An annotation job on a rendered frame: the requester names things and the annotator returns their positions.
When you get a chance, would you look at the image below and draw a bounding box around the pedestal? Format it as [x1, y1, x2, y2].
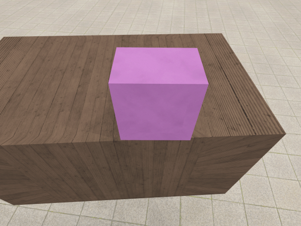
[0, 33, 286, 205]

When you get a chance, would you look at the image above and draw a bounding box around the carton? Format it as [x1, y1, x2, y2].
[108, 47, 208, 140]

